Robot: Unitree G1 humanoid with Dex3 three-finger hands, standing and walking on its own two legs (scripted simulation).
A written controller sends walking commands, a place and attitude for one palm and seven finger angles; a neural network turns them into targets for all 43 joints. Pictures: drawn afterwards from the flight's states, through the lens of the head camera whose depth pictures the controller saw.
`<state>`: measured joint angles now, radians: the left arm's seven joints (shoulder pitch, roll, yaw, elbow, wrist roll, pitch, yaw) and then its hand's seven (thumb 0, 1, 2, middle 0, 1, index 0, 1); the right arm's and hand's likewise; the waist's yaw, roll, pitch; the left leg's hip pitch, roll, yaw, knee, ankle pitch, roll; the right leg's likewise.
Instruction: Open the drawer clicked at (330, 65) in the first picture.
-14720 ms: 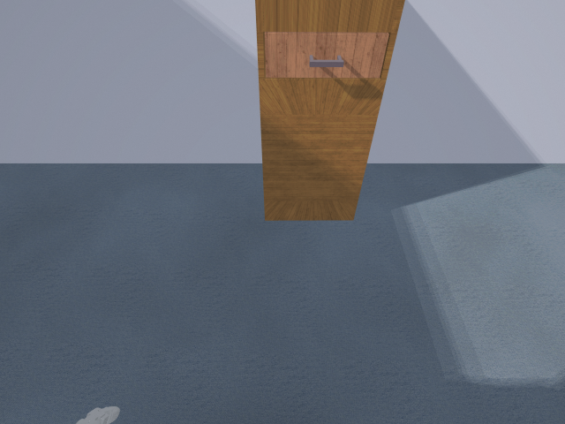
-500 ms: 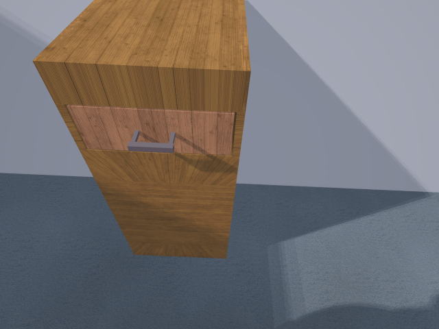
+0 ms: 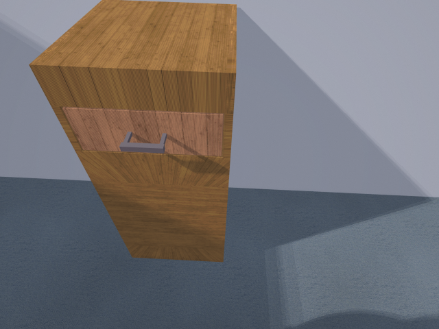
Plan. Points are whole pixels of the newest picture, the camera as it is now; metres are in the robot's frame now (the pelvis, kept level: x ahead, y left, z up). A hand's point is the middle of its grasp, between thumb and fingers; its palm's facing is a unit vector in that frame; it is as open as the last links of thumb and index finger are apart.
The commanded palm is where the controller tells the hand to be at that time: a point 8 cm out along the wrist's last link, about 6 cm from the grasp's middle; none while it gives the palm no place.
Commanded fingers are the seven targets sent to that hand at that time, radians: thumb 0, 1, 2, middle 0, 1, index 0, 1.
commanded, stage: look again from close up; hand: left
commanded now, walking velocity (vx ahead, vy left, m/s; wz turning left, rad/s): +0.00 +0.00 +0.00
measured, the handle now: (144, 142) +0.53 +0.22 +0.02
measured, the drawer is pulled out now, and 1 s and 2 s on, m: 0.00 0.00 0.00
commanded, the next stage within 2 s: raise the hand with hooked fingers in 0.52 s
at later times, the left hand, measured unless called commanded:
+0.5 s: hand out of the picture +0.02 +0.21 -0.18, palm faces +0.02 -0.98 -0.20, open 7.4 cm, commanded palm none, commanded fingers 0.00 0.90 0.90 -0.20 -0.30 -0.20 -0.30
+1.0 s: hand (98, 315) +0.16 +0.23 -0.06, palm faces +0.01 -0.33 -0.94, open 8.4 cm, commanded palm +0.13 +0.26 -0.01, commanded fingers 0.00 0.43 0.70 -0.23 -0.60 -0.23 -0.60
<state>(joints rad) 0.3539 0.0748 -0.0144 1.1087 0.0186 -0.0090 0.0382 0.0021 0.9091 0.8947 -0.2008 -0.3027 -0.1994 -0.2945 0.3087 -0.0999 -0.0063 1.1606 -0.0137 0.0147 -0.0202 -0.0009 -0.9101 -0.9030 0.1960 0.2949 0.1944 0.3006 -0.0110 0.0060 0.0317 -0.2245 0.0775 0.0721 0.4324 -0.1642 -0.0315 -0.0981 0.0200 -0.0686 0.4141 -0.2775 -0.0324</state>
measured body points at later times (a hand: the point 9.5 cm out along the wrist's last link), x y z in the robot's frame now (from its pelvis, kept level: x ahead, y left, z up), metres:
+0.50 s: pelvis +0.00 +0.03 -0.01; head -0.02 +0.05 +0.44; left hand +0.02 +0.26 -0.16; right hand +0.04 -0.20 -0.15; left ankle +0.04 +0.14 -0.74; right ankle -0.03 -0.09 -0.74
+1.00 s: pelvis -0.06 +0.05 -0.04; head -0.06 +0.03 +0.41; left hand +0.15 +0.24 -0.01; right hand +0.16 -0.18 -0.11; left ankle +0.04 +0.14 -0.74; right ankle -0.02 -0.07 -0.74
